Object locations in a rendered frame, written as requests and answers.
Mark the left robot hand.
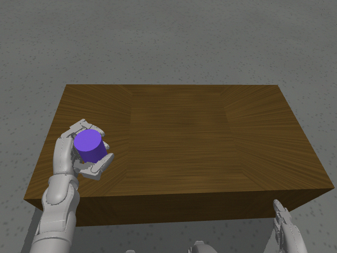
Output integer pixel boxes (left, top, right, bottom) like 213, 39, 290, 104
53, 119, 114, 180

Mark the left robot arm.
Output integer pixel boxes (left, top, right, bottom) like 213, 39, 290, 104
29, 173, 80, 253

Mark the right robot hand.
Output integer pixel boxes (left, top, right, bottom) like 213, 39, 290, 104
273, 199, 308, 253

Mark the can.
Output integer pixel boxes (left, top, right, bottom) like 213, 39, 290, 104
74, 129, 107, 163

